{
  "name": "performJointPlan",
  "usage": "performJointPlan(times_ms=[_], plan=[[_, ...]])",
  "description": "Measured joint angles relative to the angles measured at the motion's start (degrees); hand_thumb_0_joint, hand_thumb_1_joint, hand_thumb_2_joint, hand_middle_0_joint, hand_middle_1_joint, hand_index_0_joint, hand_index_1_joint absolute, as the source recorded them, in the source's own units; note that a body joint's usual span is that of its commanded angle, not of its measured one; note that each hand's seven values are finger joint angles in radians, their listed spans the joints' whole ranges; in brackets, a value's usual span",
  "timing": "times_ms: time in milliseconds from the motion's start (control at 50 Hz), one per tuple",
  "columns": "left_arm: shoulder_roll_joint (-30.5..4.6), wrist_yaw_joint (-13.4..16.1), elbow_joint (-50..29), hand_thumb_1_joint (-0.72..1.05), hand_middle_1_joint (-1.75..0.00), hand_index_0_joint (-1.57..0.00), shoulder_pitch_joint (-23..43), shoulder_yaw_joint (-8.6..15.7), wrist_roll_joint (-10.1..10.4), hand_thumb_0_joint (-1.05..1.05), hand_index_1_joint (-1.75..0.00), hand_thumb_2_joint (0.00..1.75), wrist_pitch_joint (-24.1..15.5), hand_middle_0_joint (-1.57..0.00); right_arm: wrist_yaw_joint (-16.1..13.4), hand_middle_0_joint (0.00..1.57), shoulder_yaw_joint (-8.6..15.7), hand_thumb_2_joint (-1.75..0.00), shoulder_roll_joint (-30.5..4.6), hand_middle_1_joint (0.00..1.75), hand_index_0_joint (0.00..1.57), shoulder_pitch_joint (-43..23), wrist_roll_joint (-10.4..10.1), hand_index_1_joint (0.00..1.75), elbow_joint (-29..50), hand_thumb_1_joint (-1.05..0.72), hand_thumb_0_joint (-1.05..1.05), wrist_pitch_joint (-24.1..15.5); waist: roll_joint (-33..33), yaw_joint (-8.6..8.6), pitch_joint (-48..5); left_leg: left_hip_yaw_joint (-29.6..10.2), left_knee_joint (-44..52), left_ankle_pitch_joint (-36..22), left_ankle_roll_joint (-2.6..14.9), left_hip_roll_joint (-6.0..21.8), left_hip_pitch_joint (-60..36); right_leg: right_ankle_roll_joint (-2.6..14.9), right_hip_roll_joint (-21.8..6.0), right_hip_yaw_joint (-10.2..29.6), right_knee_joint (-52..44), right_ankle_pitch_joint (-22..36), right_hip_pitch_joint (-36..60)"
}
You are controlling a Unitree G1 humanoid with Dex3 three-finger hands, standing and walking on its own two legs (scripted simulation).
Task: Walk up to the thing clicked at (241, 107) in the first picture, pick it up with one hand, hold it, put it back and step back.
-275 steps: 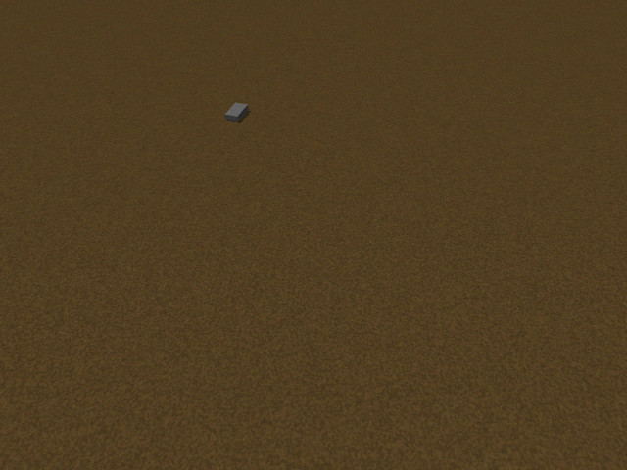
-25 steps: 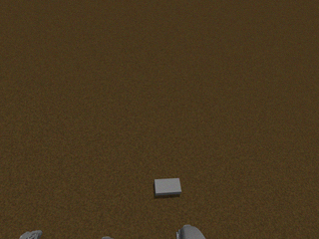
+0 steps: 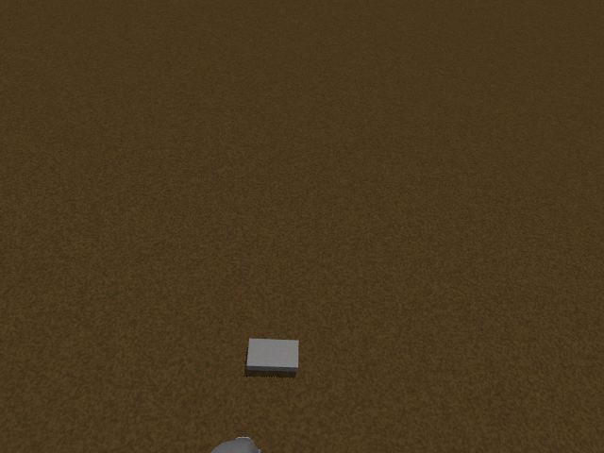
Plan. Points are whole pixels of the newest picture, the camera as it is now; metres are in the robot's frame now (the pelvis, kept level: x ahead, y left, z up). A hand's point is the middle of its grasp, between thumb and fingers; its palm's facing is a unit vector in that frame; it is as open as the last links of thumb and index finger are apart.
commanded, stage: walk up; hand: left
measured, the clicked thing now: (273, 354) +0.50 +0.08 -0.72
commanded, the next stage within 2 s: none
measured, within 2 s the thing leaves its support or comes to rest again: neither
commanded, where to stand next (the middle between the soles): +0.11 -0.13 m, yaw +3 degrees
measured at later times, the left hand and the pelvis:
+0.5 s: hand out of the picture +0.05 +0.06 -0.14, palm faces +0.01 -0.91 -0.40, open 7.4 cm; pelvis +0.02 -0.21 +0.00, yaw -1 degrees
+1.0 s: hand out of the picture +0.07 +0.13 -0.13, palm faces +0.06 -0.86 -0.50, open 7.4 cm; pelvis +0.05 -0.18 +0.00, yaw +4 degrees
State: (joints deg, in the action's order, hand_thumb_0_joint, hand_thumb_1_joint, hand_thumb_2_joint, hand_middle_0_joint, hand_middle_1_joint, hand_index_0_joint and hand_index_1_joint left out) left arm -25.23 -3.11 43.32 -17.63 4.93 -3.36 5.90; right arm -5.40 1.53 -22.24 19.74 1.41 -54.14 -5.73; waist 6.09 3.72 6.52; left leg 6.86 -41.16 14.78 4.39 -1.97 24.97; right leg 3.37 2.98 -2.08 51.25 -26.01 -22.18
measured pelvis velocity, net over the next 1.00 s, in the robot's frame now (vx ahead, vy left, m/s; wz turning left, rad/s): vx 0.05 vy -0.18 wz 0.08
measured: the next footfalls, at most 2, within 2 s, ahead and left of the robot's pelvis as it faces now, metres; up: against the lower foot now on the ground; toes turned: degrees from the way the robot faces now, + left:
right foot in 0.34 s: +0.07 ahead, -0.35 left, +0.00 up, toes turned -2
left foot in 0.88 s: +0.08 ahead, -0.03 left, +0.00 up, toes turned +4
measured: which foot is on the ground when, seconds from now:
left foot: down 0.00-0.34, up 0.36-0.86, down 0.88-1.00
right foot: up 0.00-0.32, down 0.34-0.90, up 0.92-1.00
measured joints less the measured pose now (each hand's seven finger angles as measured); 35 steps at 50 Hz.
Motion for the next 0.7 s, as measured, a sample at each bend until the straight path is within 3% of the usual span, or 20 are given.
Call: performJointPlan(times_ms=[80,200,300,320,360,400,460,540,700], plan=[[0.72,-0.38,0.48,0.90,-0.30,-0.21,0.79,-0.88,-0.56,0.01,-0.30,0.90,0.40,-0.20,-0.43,0.21,0.53,-0.90,-0.50,0.30,0.22,-1.30,-0.60,0.30,0.75,-0.89,0.01,1.13,1.04,-1.96,0.46,-0.36,-0.19,1.05,-1.51,2.84,-1.75,-2.32,-0.36,4.77,14.02,-1.64,-6.26],[-2.02,-1.68,-0.38,0.90,-0.30,-0.21,3.74,0.99,-0.11,0.00,-0.30,0.90,0.10,-0.20,0.13,0.21,1.46,-0.90,-2.53,0.30,0.22,0.06,0.11,0.30,2.02,-0.89,0.01,0.70,1.31,-3.37,-0.21,-3.76,-1.54,1.92,-3.52,8.26,-1.43,-3.45,-6.22,10.38,15.82,2.57,-9.92],[-4.64,-1.57,1.16,0.91,-0.30,-0.21,4.19,2.43,1.75,0.00,-0.30,0.90,-0.79,-0.20,1.81,0.21,2.25,-0.90,-5.36,0.30,0.21,-0.52,1.42,0.30,2.02,-0.89,0.01,1.86,0.31,-4.64,-1.71,-7.31,-4.65,4.29,-4.06,12.70,0.86,-4.05,-9.49,7.96,3.40,0.67,-5.08],[-4.83,-1.29,1.82,0.91,-0.30,-0.21,3.78,2.56,2.09,0.00,-0.30,0.90,-1.31,-0.20,2.26,0.21,2.38,-0.90,-6.04,0.30,0.21,-0.73,1.63,0.30,1.94,-0.89,0.01,2.45,-0.18,-4.88,-2.36,-8.51,-6.14,5.92,-3.79,13.24,1.76,-4.22,-9.18,6.92,-0.17,1.29,-2.84],[-3.40,-0.10,3.53,0.91,-0.30,-0.21,3.14,2.66,2.08,0.00,-0.30,0.90,-2.58,-0.20,2.52,0.21,2.99,-0.90,-7.76,0.30,0.21,-2.04,1.85,0.30,1.07,-0.89,0.01,4.16,-3.43,-4.42,-2.42,-12.85,-12.23,13.97,-2.08,14.09,3.90,-6.94,-6.46,5.00,0.46,0.32,-2.03],[-1.20,0.84,4.87,0.91,-0.30,-0.21,1.95,1.47,1.37,0.00,-0.29,0.90,-3.31,-0.20,2.06,0.21,3.50,-0.90,-8.01,0.30,0.21,-2.80,1.17,0.30,0.06,-0.90,0.01,5.82,-5.34,-3.70,-3.09,-15.36,-21.16,16.32,-2.05,10.02,6.60,-6.86,-5.56,3.85,2.67,-1.26,-2.36],[2.67,1.55,7.64,0.91,-0.30,-0.21,0.45,-0.52,1.54,0.00,-0.30,0.90,-3.99,-0.20,2.47,0.20,3.05,-0.90,-7.39,0.30,0.21,-3.76,-0.03,0.30,-1.21,-0.90,0.01,5.87,-7.91,-2.15,-3.94,-12.80,-26.44,12.14,-2.65,5.26,8.43,-5.63,-4.90,2.95,-1.42,0.05,0.20],[4.71,2.53,9.52,0.90,-0.30,-0.21,-1.46,-1.94,2.04,0.00,-0.30,0.90,-6.98,-0.20,4.05,0.20,1.93,-0.90,-5.19,0.30,0.20,-5.42,-0.50,0.30,-0.39,-0.90,0.01,5.45,-9.59,-1.08,-2.66,-9.04,-23.50,8.02,-2.42,2.91,8.52,-4.28,-4.50,2.16,-6.98,2.11,3.42],[3.64,6.40,8.21,0.90,-0.30,-0.21,-3.10,-1.95,2.98,0.00,-0.30,0.90,-9.57,-0.21,6.91,0.21,1.92,-0.90,-1.78,0.30,0.21,-10.23,0.75,0.30,3.87,-0.90,0.01,8.83,-10.62,-0.59,2.04,-12.02,-21.43,5.83,-3.13,1.70,8.36,-3.69,-4.87,0.37,-9.53,2.32,4.89]])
